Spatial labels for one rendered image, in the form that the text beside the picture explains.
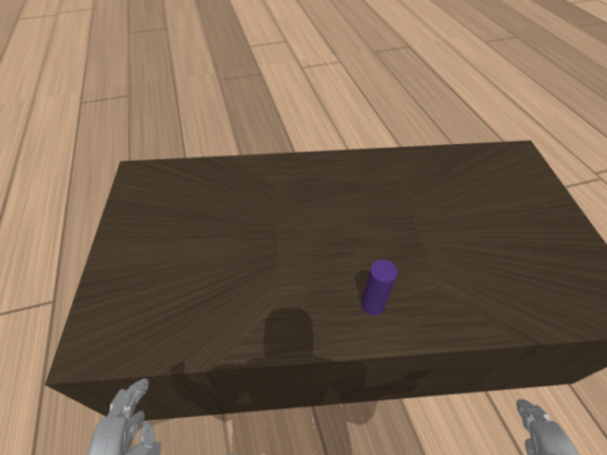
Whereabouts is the right robot hand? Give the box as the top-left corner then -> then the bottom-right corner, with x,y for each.
516,399 -> 579,455

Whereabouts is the can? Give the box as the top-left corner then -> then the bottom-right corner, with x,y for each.
361,260 -> 397,316

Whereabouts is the left robot hand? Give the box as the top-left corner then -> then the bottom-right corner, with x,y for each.
87,378 -> 161,455

